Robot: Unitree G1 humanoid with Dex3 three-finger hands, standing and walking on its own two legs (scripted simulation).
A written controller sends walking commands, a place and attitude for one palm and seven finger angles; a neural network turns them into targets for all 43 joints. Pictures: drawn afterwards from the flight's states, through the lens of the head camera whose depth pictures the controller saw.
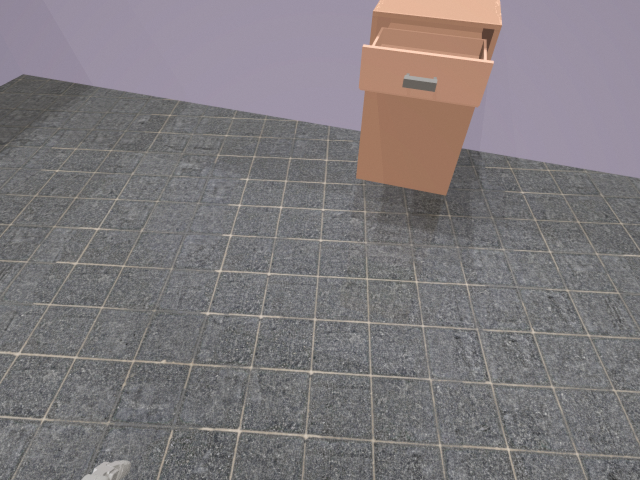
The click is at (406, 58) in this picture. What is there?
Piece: drawer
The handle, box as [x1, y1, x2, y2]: [402, 73, 436, 91]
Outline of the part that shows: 404,76 402,86 434,91 436,77 430,79 410,76 408,73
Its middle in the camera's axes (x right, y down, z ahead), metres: +0.32 -0.51 +1.25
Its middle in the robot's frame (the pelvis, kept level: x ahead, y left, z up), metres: +1.28 -0.26 -0.08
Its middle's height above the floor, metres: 0.69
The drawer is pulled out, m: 0.29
